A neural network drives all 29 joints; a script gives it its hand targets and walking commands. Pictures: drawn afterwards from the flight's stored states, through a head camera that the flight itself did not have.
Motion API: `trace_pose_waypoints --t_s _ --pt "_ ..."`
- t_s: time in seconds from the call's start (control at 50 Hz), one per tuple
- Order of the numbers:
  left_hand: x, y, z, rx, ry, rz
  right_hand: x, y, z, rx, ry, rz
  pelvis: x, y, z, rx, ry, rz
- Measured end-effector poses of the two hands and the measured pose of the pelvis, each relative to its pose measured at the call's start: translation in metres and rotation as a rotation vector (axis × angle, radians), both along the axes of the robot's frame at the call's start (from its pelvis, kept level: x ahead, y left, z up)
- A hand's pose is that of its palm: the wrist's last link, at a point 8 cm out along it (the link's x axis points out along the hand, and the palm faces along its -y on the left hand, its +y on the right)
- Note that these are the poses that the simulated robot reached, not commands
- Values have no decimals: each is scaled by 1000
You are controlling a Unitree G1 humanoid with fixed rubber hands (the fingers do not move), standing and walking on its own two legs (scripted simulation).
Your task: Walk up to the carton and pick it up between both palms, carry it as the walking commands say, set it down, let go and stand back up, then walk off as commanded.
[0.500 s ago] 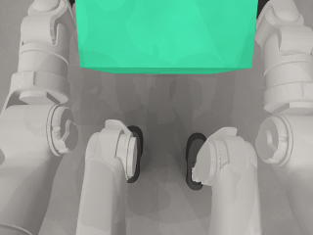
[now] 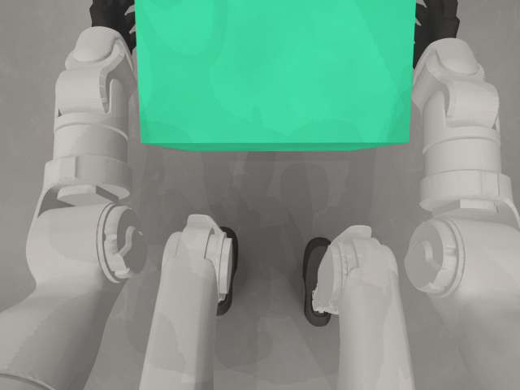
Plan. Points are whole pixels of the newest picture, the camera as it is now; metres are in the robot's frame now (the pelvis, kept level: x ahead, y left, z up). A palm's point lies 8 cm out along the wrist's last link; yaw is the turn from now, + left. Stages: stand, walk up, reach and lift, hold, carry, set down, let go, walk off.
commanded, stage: reach and lift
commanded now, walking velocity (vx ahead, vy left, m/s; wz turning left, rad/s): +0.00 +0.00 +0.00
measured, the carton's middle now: (271, 47) +0.56 +0.04 -0.18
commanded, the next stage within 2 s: none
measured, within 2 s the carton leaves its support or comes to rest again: neither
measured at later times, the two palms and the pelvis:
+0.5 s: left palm (77, 24) +0.51 +0.23 -0.03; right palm (475, 34) +0.53 -0.15 -0.03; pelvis +0.00 +0.00 +0.06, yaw +1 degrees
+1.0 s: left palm (22, 5) +0.49 +0.22 +0.05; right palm out of the picture +0.51 -0.15 +0.05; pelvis +0.01 +0.00 +0.12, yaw +1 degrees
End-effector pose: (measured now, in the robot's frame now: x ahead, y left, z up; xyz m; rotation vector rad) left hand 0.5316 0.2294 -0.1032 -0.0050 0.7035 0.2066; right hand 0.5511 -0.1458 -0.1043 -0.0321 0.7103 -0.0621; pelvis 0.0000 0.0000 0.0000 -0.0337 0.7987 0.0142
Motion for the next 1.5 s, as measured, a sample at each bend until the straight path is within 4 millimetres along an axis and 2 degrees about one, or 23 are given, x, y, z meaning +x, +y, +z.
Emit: trace_pose_waypoints --t_s 0.22,0.44,1.5 --pt "-12 0 40 2 0 12 -9 0 38 15 -1 0 -5 -1 25 9 14 0" --pt "-21 -1 69 -2 4 11 -18 -1 68 13 3 1 -4 -1 49 8 22 7" --pt "-66 -13 226 -10 7 18 -63 -12 225 19 4 0 21 -1 177 23 -82 10"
